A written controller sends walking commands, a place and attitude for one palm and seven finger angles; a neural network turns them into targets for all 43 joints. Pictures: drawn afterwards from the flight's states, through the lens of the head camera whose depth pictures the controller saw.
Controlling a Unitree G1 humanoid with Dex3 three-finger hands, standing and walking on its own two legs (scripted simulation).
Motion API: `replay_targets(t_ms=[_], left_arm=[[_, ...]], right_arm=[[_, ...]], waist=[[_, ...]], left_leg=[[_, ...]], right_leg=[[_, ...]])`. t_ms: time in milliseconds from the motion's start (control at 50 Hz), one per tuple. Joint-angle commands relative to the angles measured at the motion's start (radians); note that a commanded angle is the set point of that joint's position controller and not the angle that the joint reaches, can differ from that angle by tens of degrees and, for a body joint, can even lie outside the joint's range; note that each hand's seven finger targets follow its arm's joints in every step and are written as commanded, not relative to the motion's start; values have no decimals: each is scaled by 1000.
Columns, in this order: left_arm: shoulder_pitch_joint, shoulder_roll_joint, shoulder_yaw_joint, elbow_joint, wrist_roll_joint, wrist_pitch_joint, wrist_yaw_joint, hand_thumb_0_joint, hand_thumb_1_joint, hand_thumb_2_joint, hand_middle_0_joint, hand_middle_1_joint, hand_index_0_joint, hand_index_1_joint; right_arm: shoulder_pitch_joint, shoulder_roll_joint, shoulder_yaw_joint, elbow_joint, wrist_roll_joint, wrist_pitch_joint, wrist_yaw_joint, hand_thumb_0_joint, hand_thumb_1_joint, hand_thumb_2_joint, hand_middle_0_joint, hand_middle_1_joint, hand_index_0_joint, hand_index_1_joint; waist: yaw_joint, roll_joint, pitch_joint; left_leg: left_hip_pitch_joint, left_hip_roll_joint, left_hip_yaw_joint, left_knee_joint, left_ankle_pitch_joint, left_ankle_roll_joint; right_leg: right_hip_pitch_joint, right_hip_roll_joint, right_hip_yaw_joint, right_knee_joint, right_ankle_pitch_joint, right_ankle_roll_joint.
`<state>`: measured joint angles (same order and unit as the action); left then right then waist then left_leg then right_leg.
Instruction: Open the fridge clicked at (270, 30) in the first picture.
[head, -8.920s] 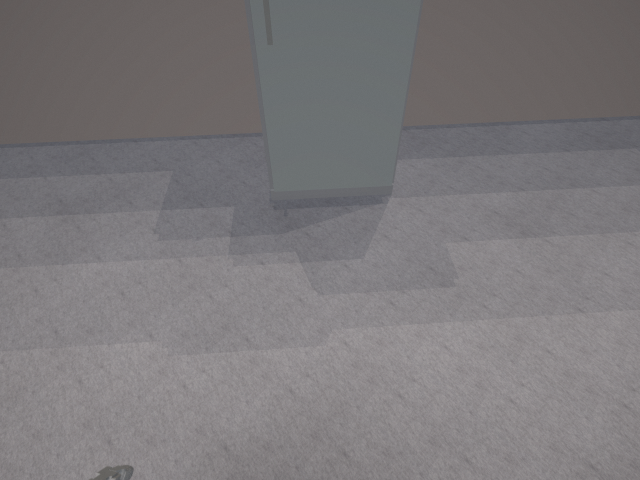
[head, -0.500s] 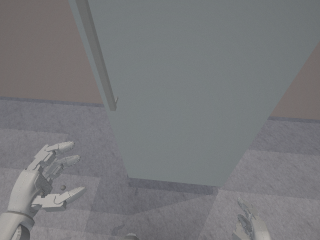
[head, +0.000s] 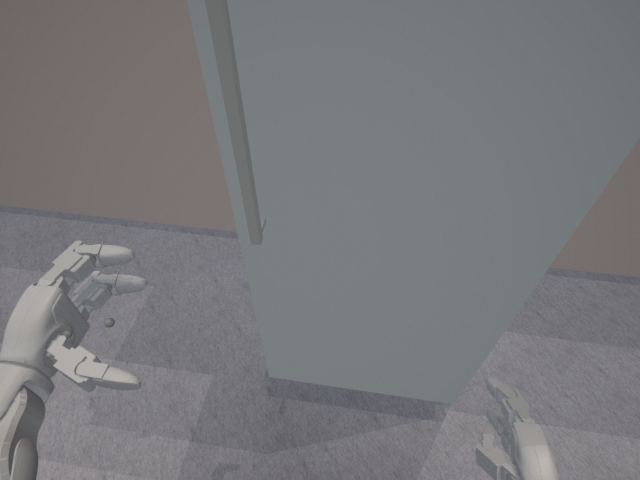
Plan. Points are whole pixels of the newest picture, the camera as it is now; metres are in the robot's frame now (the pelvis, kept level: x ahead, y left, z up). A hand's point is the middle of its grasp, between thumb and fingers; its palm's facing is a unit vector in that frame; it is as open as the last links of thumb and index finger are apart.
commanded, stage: raise the hand to about handle height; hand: left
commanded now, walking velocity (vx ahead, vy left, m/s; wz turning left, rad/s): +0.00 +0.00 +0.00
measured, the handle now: (243, 133) +0.49 +0.15 +0.19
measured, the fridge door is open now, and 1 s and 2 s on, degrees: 0 0 0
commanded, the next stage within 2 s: move the hooked fingers beside the handle in 0.80 s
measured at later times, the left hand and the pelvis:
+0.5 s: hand (88, 272) +0.28 +0.27 +0.16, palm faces -0.01 -1.00 -0.09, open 14.0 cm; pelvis +0.00 +0.00 +0.01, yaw +0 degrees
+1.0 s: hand (109, 272) +0.28 +0.25 +0.15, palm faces +0.01 -1.00 -0.09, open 14.0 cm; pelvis +0.00 -0.02 +0.01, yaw +0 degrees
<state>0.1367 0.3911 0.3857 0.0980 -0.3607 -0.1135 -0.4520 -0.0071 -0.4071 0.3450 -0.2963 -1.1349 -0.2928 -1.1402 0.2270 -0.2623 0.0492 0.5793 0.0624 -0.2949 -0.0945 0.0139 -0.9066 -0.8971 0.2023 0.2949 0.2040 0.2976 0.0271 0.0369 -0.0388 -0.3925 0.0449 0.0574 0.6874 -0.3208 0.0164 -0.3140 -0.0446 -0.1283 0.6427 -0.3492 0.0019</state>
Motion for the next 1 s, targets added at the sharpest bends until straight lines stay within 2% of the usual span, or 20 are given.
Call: replay_targets(t_ms=[0, 40, 80, 160, 240, 280, 340, 400, 520, 560, 600, 640, 660, 720, 760, 800, 860, 920, 960, 980], left_arm=[[-269, 249, 114, -179, -23, -21, -20, 0, -500, 300, -300, -1200, -300, -1200], [-302, 267, 126, -170, -18, -10, -23, 0, -500, 300, -300, -1200, -300, -1200], [-343, 289, 133, -169, -14, 2, -28, 0, -500, 300, -300, -1200, -300, -1200], [-383, 332, 166, -94, -16, 25, -44, 0, -500, 300, -300, -1200, -300, -1200], [-486, 355, 160, -80, -15, 44, -63, 0, -500, 300, -300, -1200, -300, -1200], [-507, 386, 179, -79, -11, 49, -68, 0, -500, 300, -300, -1200, -300, -1200], [-435, 333, 152, -14, -17, 68, -83, 0, -500, 300, -300, -1200, -300, -1200], [-415, 346, 166, -4, -21, 75, -92, 0, -500, 300, -300, -1200, -300, -1200], [-462, 373, 192, -105, -18, 42, -58, 0, -500, 300, -300, -1200, -300, -1200], [-455, 395, 209, -121, -11, 30, -43, 0, -500, 300, -300, -1200, -300, -1200], [-453, 368, 196, -98, -11, 31, -43, 0, -500, 300, -300, -1200, -300, -1200], [-451, 359, 188, -61, -12, 38, -45, 0, -500, 300, -300, -1200, -300, -1200], [-444, 362, 181, -49, -9, 42, -49, 0, -500, 300, -300, -1200, -300, -1200], [-462, 348, 164, -34, -9, 56, -60, 0, -500, 300, -300, -1200, -300, -1200], [-451, 358, 169, -39, -11, 53, -64, 0, -500, 300, -300, -1200, -300, -1200], [-461, 369, 183, -66, -15, 46, -66, 0, -500, 300, -300, -1200, -300, -1200], [-437, 363, 183, -33, -20, 45, -65, 0, -500, 300, -300, -1200, -300, -1200], [-482, 343, 158, -39, -14, 41, -62, 0, -500, 300, -300, -1200, -300, -1200], [-532, 348, 144, -25, -11, 40, -56, 0, -500, 300, -300, -1200, -300, -1200], [-538, 366, 162, -15, -6, 39, -55, 0, -500, 300, -300, -1200, -300, -1200]], right_arm=[[-68, -140, -44, -140, 2, -42, -17, 0, -900, -900, 200, 300, 200, 300], [-71, -137, -39, -141, 2, -41, -20, 0, -900, -900, 200, 300, 200, 300], [-74, -134, -34, -138, 2, -36, -21, 0, -900, -900, 200, 300, 200, 300], [-77, -140, -30, -131, 3, -29, -24, 0, -900, -900, 200, 300, 200, 300], [-85, -140, -25, -134, 10, -23, -30, 0, -900, -900, 200, 300, 200, 300], [-84, -142, -24, -135, 9, -22, -27, 0, -900, -900, 200, 300, 200, 300], [-77, -144, -29, -137, 11, -21, -21, 0, -900, -900, 200, 300, 200, 300], [-79, -150, -36, -142, 13, -19, -12, 0, -900, -900, 200, 300, 200, 300], [-81, -144, -38, -148, 11, -24, -17, 0, -900, -900, 200, 300, 200, 300], [-75, -144, -39, -141, 6, -27, -19, 0, -900, -900, 200, 300, 200, 300], [-73, -140, -39, -134, 8, -26, -23, 0, -900, -900, 200, 300, 200, 300], [-74, -141, -38, -129, 10, -25, -27, 0, -900, -900, 200, 300, 200, 300], [-68, -145, -39, -124, 9, -22, -27, 0, -900, -900, 200, 300, 200, 300], [-76, -143, -38, -128, 14, -20, -30, 0, -900, -900, 200, 300, 200, 300], [-75, -145, -40, -129, 12, -20, -28, 0, -900, -900, 200, 300, 200, 300], [-81, -142, -40, -134, 12, -22, -27, 0, -900, -900, 200, 300, 200, 300], [-75, -143, -39, -127, 11, -20, -25, 0, -900, -900, 200, 300, 200, 300], [-79, -139, -39, -129, 15, -19, -30, 0, -900, -900, 200, 300, 200, 300], [-71, -142, -38, -119, 14, -14, -34, 0, -900, -900, 200, 300, 200, 300], [-69, -145, -42, -118, 15, -12, -37, 0, -900, -900, 200, 300, 200, 300]], waist=[[-4, 53, -128], [-2, 50, -141], [0, 86, -138], [5, 21, -130], [0, 78, -131], [4, 67, -155], [4, 38, -133], [10, 2, -125], [8, 68, -168], [13, 64, -173], [5, 77, -158], [2, 61, -120], [1, 22, -112], [-2, 44, -114], [0, 7, -131], [2, 50, -163], [1, -7, -136], [-7, 46, -143], [-17, 3, -131], [-14, 24, -147]], left_leg=[[155, -30, -83, -148, 162, 11], [177, -30, -92, -161, 170, 10], [198, -32, -87, -170, 180, 9], [199, -31, -93, -186, 175, 12], [225, -36, -99, -207, 154, 11], [236, -37, -97, -209, 182, 13], [228, -38, -95, -208, 190, 13], [208, -40, -86, -203, 187, 15], [245, -39, -76, -201, 195, 16], [254, -35, -72, -198, 224, 18], [251, -38, -67, -203, 216, 17], [234, -38, -67, -206, 189, 17], [229, -35, -67, -204, 198, 19], [225, -41, -66, -201, 182, 20], [230, -38, -63, -190, 205, 22], [240, -44, -59, -181, 221, 22], [219, -39, -58, -177, 213, 21], [228, -43, -58, -181, 197, 20], [226, -38, -59, -177, 194, 22], [227, -42, -59, -178, 197, 22]], right_leg=[[-6, 56, 48, -118, 181, -19], [3, 56, 42, -123, 185, -20], [17, 54, 47, -139, 195, -24], [36, 54, 49, -163, 189, -24], [32, 49, 51, -178, 167, -26], [60, 48, 52, -184, 193, -27], [46, 47, 48, -182, 211, -26], [46, 43, 56, -183, 212, -22], [58, 43, 60, -182, 207, -22], [73, 43, 62, -182, 236, -23], [68, 41, 62, -186, 244, -20], [51, 40, 65, -194, 220, -18], [60, 40, 67, -197, 229, -18], [46, 37, 72, -196, 219, -15], [65, 34, 79, -194, 244, -13], [72, 31, 84, -186, 274, -11], [64, 34, 84, -189, 263, -9], [48, 34, 83, -185, 248, -8], [45, 33, 88, -191, 245, -7], [50, 33, 88, -186, 247, -7]])
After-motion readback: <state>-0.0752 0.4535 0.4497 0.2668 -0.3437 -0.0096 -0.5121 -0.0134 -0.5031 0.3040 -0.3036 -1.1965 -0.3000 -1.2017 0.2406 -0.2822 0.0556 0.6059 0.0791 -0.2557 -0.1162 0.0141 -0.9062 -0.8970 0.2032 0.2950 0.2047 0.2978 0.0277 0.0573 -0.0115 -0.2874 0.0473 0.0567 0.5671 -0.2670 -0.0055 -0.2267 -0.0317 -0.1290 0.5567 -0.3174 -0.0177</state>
